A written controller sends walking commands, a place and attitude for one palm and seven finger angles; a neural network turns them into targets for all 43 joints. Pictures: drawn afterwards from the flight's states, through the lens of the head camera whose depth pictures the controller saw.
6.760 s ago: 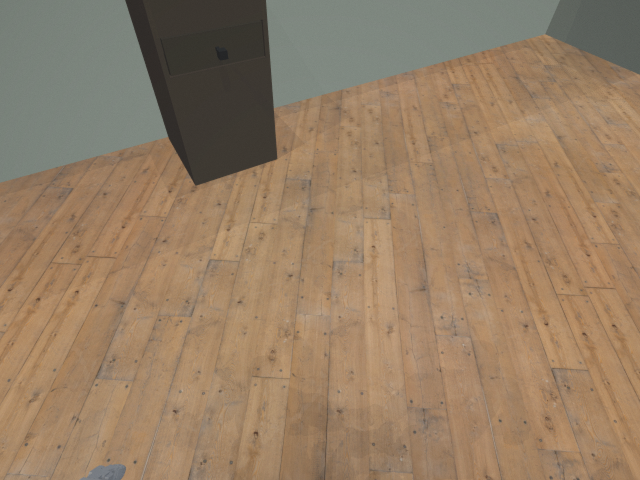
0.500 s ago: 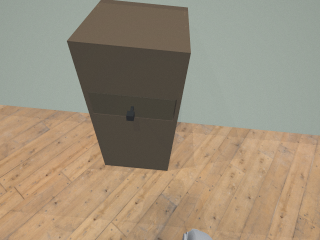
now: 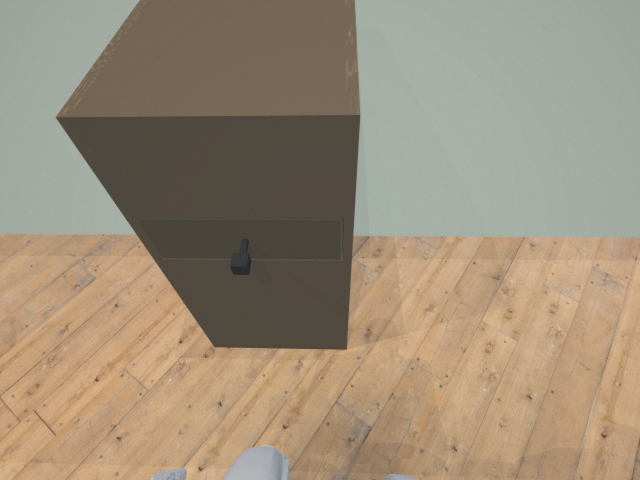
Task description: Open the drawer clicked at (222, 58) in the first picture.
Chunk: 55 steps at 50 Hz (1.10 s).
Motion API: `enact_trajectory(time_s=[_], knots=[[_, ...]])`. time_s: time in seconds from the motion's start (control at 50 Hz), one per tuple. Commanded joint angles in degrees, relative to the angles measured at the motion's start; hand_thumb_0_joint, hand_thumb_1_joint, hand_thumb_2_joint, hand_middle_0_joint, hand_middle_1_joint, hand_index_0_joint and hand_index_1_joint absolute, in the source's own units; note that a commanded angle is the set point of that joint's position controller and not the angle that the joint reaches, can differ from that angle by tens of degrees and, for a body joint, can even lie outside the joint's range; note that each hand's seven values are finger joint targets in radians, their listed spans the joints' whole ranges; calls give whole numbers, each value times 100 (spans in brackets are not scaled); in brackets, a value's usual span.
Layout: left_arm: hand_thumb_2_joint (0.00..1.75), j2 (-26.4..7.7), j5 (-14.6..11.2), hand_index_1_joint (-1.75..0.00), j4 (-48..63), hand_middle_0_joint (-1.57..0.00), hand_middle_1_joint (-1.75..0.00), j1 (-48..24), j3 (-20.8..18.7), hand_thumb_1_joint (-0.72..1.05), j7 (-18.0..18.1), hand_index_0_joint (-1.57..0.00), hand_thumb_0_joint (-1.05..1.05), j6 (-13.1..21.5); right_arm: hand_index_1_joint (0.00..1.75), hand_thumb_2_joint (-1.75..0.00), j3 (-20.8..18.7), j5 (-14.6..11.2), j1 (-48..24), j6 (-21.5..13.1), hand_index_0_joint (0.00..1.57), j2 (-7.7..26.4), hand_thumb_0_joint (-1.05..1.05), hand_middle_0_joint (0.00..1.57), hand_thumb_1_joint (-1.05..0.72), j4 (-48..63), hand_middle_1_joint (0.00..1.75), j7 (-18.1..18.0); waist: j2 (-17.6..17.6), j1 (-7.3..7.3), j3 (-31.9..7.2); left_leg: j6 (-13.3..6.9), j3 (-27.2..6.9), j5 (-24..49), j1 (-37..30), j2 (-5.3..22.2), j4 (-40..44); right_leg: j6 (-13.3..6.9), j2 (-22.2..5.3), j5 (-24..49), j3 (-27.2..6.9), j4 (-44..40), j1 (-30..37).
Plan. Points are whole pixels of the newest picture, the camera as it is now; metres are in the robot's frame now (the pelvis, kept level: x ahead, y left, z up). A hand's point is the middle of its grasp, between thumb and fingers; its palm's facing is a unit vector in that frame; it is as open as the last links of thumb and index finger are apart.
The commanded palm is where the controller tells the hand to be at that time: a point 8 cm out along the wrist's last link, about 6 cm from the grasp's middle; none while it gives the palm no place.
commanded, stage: come to a stop and stand still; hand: left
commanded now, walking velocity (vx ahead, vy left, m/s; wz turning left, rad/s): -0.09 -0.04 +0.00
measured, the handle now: (242, 256) +0.52 +0.19 -0.16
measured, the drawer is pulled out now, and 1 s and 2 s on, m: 0.00 0.00 0.00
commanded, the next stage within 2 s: look again from close up in 1.04 s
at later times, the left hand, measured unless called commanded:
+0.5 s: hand out of the picture -0.01 +0.24 -0.17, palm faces +0.00 -0.98 -0.20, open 7.4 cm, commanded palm none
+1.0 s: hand out of the picture +0.00 +0.14 -0.17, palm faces +0.01 -0.97 -0.23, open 7.2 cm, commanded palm none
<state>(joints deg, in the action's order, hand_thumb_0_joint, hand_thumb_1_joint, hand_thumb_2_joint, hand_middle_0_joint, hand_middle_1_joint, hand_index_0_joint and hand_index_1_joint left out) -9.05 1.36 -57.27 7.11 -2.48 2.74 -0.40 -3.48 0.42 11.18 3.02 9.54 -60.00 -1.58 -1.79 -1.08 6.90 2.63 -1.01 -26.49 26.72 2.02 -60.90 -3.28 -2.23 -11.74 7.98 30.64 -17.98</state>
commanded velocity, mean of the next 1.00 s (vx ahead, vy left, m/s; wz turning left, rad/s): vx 0.01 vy -0.06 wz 0.00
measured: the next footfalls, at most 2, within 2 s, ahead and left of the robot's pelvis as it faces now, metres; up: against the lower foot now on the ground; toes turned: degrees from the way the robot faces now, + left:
left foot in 0.18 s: +0.03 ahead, +0.13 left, +0.00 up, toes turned -6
right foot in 0.62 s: +0.00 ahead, -0.06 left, +0.00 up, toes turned +1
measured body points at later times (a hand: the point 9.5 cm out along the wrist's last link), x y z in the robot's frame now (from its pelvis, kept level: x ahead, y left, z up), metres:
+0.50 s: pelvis -0.01 +0.04 +0.01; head +0.02 +0.06 +0.46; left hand -0.01 +0.29 -0.15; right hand +0.03 -0.20 -0.13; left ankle +0.01 +0.16 -0.73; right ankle -0.07 -0.11 -0.68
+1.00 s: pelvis -0.02 -0.04 +0.00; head -0.01 -0.05 +0.45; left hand +0.00 +0.19 -0.15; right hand -0.06 -0.24 -0.17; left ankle +0.00 +0.15 -0.73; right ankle -0.06 -0.11 -0.73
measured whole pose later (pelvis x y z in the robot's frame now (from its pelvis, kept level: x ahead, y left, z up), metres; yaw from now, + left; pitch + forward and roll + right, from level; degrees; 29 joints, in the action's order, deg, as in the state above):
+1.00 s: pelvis -0.02 -0.04 +0.00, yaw -1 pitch -2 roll +0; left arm -7.8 0.4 -64.6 14.6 -0.9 2.2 -0.1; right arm -0.7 0.9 17.1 1.3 7.6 -67.3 -1.9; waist -2.2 -1.2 2.5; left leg 5.1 0.4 -12.0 10.5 6.4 -24.7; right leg -3.3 1.6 -18.1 5.2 26.0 -6.1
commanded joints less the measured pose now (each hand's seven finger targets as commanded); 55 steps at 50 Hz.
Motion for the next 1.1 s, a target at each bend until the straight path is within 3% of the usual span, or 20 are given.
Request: enact_trajectory(time_s=[0.0, 0.06, 0.1, 0.12, 0.14, 0.16, 0.18, 0.22, 0.28, 0.44, 0.52, 0.56, 0.58, 0.6, 0.64, 0.7, 0.72, 0.76, 0.84, 1.08], knots=[[90, -1062, 30, -30, 517, -20, -30, 141, -259, 90, -11, -20, 0, -45, 30, -90, -66, 10, 556, 55, 20, 265, 0, 20, -90, 272, 30, 52, 1214, 74, -927, 66, 200, 175, -541, -61, 357, -718, -1410, 3066, -950, -889, 229], [90, -1139, 78, -30, 577, -20, -30, 156, -291, 90, -26, -20, 0, -82, 30, -90, -39, -3, 434, -54, 20, 278, 0, 20, -90, 428, 30, 65, 1338, 66, -1072, -10, 280, 225, -876, -58, 1338, -672, -1330, 2384, -1049, -751, 354], [90, -1142, 41, -30, 553, -20, -30, 174, -287, 90, -45, -20, 0, -121, 30, -90, -17, 10, 655, -134, 20, 321, 0, 20, -90, 382, 30, 57, 1261, -88, -1108, -54, 406, 1088, -1562, -74, 2642, -388, -1127, 1454, -1002, -472, 135], [90, -1009, 5, -30, 536, -20, -30, 267, -245, 90, -63, -20, 0, -150, 30, -90, -19, 13, 804, -202, 20, 428, 0, 20, -90, 333, 30, 69, 808, -163, -1125, -85, 284, 1671, -2060, 89, 3483, -141, -927, 692, -859, -38, -129], [90, -637, -56, -30, 584, -20, -30, 602, -165, 90, -88, -20, 0, -192, 30, -90, -81, 83, 663, -276, 20, 929, 0, 20, -90, 442, 30, 62, -874, -39, -941, -391, -1028, 2031, -2072, 1177, 4243, 229, -286, -942, -532, 776, -841], [90, -557, -54, -30, 655, -20, -30, 649, -126, 90, -95, -20, 0, -217, 30, -90, -122, 130, 403, -259, 20, 1323, 0, 20, -90, 680, 30, 44, -1641, -37, -606, -940, -2183, 2236, -1136, 2180, 4822, 421, 154, -2157, -536, 1827, -925], [90, -742, 1, -30, 649, -20, -30, 570, -177, 90, -101, -20, 0, -293, 30, -90, -139, 158, 175, -257, 20, 1402, 0, 20, -90, 748, 30, -48, -1251, -47, -529, -1120, -2243, 1881, -763, 2309, 5007, 426, 76, -2043, -1063, 2624, -866], [90, -920, 25, -30, 430, -20, -30, 716, -275, 90, -199, -20, 0, -280, 30, -90, -47, 155, -293, -269, 20, 1173, 0, 20, -90, 822, 30, -103, -961, 188, -381, -1005, -1555, 1552, -846, 1761, 4853, 469, 108, -1394, -1263, 3274, -1091], [90, -878, 2, -30, 191, -20, -30, 981, -273, 90, -273, -20, 0, -246, 30, -90, 4, 114, -171, -320, 20, 1019, 0, 20, -90, 752, 30, -115, -737, 175, -669, -905, -795, 1842, -1534, 1370, 4780, 604, 104, -828, -1151, 3402, -1122], [90, -535, -58, -30, 118, -20, -30, 542, -87, 90, -269, -20, 0, -183, 30, -90, -74, 104, 711, -314, 20, 1067, 0, 20, -90, 247, 30, -137, -961, -217, -813, -1102, -678, 3769, -2588, 1499, 4391, 667, -55, -1566, -694, 1397, -606], [90, -463, -89, -30, -186, -20, -30, 904, -25, 90, -229, -20, 0, -107, 30, -90, -94, 78, 571, -285, 20, 1068, 0, 20, -90, 90, 30, -71, -1039, -40, -871, -934, -589, 3113, -2088, 1263, 4262, 548, 59, -937, -424, 91, 307], [90, -557, -74, -30, -400, -20, -30, 1282, -19, 90, -183, -20, 0, -9, 30, -90, -60, 25, 560, -293, 20, 865, 0, 20, -90, 17, 30, -51, -508, 142, -983, -566, -290, 2527, -1639, 885, 3800, 503, -91, 172, -522, -1230, 1187], [90, -818, -51, -30, -439, -20, -30, 1244, -39, 90, -136, -20, 0, 45, 30, -90, -7, -25, 631, -309, 20, 557, 0, 20, -90, 4, 30, -26, 198, 86, -937, -293, 56, 1857, -1090, 591, 3417, 308, -723, 386, -1194, -1426, 1534], [90, -1017, -69, -30, -431, -20, -30, 1119, -30, 90, -116, -20, 0, 76, 30, -90, 100, -27, 543, -300, 20, 293, 0, 20, -90, 47, 30, 18, 759, 51, -768, -119, 338, 977, -893, 249, 3407, 44, -1255, 567, -1553, -1547, 1260], [90, -954, -52, -30, -441, -20, -30, 969, -30, 90, -91, -20, 0, 109, 30, -90, 139, 70, 260, -192, 20, 270, 0, 20, -90, 38, 30, 12, 1705, 171, -269, -113, 305, 478, -995, 224, 3049, -231, -1250, 601, -1691, -1778, 470], [90, -635, -107, -30, -482, -20, -30, 771, 70, 90, -62, -20, 0, 123, 30, -90, 173, 46, 832, -243, 20, 261, 0, 20, -90, -342, 30, -25, 1053, -57, -357, -120, 262, 1598, -1430, 290, 3419, -149, -877, 1560, -1106, -1182, 697], [90, -567, -123, -30, -492, -20, -30, 833, 72, 90, -55, -20, 0, 110, 30, -90, 180, 44, 913, -264, 20, 245, 0, 20, -90, -443, 30, -30, 725, -29, -408, -142, 232, 2134, -1643, 330, 3586, -48, -704, 1457, -969, -1070, 680], [90, -508, -128, -30, -473, -20, -30, 873, 79, 90, -43, -20, 0, 80, 30, -90, 186, 46, 915, -251, 20, 300, 0, 20, -90, -494, 30, -39, 734, 19, -83, -134, 215, 2086, -1714, 416, 3690, 71, -554, 447, -979, -1316, 332], [90, -569, -131, -30, -518, -20, -30, 936, 43, 90, -54, -20, 0, 65, 30, -90, 206, 53, 896, -229, 20, 237, 0, 20, -90, -584, 30, -47, 287, 39, 18, -91, 261, 2103, -1743, 402, 3694, 79, -496, 208, -1046, -1440, 352], [90, -424, -118, -30, -604, -20, -30, 1202, 43, 90, -46, -20, 0, 101, 30, -90, 206, 35, 879, -265, 20, 197, 0, 20, -90, -569, 30, -88, 305, 55, -170, -113, 263, 2259, -1897, 427, 3728, 93, -427, 597, -943, -1350, 536]])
